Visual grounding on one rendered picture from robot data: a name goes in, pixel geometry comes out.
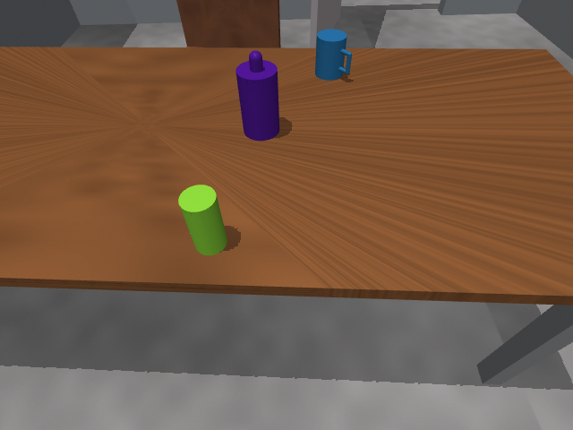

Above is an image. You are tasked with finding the table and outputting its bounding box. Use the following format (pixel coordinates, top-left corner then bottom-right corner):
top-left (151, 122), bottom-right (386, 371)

top-left (0, 47), bottom-right (573, 384)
